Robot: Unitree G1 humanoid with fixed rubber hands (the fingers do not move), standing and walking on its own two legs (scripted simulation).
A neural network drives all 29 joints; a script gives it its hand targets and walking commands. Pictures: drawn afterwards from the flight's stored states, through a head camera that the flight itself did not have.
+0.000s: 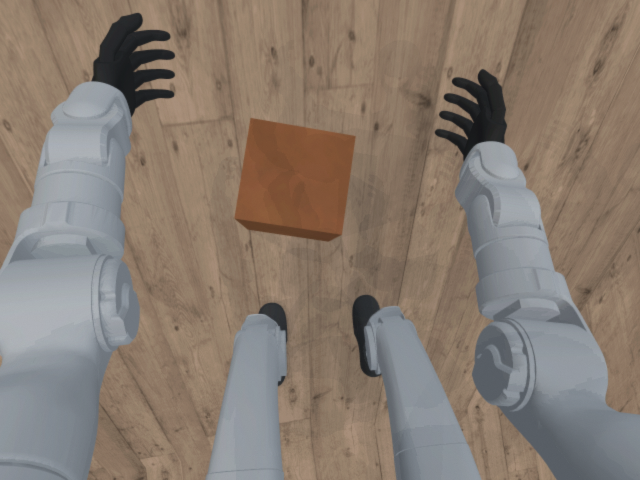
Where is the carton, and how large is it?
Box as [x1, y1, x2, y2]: [234, 118, 355, 241]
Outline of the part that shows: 250,118 234,218 248,229 327,241 341,234 355,136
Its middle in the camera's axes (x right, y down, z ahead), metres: -0.06 -0.11 +0.87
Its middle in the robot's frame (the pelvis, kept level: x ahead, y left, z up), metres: +0.50 +0.02 -0.53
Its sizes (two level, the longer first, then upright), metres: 0.210 0.200 0.250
